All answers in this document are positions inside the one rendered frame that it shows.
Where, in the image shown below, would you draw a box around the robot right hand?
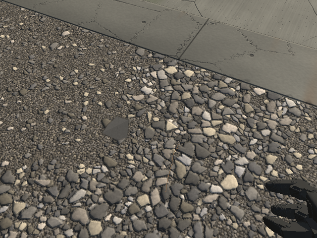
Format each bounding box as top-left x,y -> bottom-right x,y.
263,178 -> 317,238

